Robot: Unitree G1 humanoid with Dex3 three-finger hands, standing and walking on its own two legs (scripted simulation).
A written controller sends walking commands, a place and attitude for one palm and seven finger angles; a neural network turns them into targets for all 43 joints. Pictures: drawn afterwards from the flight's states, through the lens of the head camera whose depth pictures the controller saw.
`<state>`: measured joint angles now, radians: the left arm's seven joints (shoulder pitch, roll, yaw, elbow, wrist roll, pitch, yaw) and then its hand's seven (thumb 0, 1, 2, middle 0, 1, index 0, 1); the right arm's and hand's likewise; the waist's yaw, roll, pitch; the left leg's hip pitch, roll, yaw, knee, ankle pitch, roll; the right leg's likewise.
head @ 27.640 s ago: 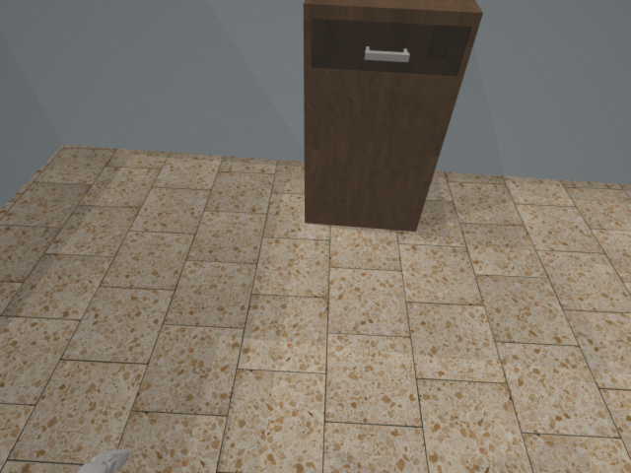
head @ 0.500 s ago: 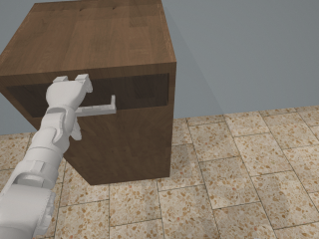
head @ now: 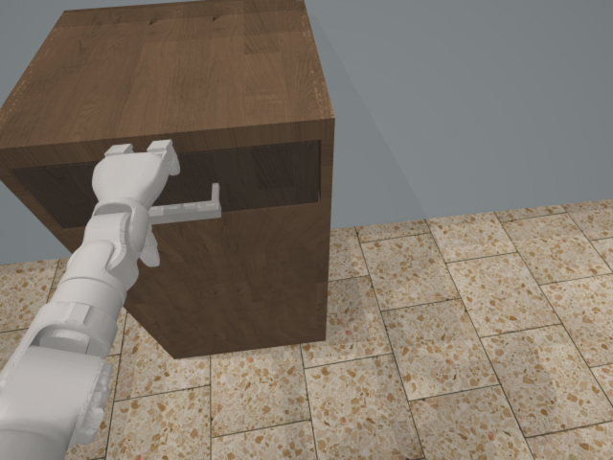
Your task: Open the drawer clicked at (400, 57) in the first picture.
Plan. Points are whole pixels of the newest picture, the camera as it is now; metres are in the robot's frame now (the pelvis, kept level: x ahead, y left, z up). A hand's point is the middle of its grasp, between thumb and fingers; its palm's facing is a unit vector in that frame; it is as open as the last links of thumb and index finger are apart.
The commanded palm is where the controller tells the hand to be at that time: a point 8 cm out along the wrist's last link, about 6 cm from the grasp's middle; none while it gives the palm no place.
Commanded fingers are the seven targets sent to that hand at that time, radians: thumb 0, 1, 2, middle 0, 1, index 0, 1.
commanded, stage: re-aim the fingers above the handle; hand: left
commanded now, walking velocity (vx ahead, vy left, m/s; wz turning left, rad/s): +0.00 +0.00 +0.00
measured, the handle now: (179, 202) +0.49 +0.22 +0.03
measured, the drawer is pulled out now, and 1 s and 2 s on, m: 0.00 0.00 0.00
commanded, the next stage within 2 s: lower the fingers behind the handle in 1.22 s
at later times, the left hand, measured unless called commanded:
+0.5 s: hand (148, 202) +0.44 +0.24 +0.08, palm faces -0.02 +0.00 -1.00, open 13.6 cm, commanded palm +0.43 +0.24 +0.14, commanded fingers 0.00 -0.50 0.30 -0.30 -1.20 -0.30 -1.20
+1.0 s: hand (148, 202) +0.44 +0.24 +0.08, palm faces -0.02 +0.00 -1.00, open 13.6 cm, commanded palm +0.43 +0.24 +0.14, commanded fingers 0.00 -0.50 0.30 -0.30 -1.20 -0.30 -1.20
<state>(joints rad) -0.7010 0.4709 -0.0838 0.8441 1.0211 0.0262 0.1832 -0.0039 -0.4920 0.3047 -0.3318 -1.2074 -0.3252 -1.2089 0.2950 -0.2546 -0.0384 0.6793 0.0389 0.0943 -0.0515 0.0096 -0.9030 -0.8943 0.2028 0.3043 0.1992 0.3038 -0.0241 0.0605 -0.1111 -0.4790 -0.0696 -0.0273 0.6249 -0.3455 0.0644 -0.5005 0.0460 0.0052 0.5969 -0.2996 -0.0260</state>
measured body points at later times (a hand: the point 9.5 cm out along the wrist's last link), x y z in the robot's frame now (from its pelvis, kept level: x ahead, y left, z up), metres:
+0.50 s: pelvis +0.00 -0.01 +0.00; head +0.05 -0.02 +0.45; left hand +0.44 +0.24 +0.13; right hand +0.08 -0.27 -0.13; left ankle -0.03 +0.08 -0.72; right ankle -0.01 -0.11 -0.72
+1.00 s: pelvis +0.00 -0.01 +0.00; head +0.05 -0.02 +0.44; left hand +0.44 +0.24 +0.13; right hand +0.07 -0.27 -0.13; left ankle -0.03 +0.08 -0.72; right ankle -0.01 -0.11 -0.72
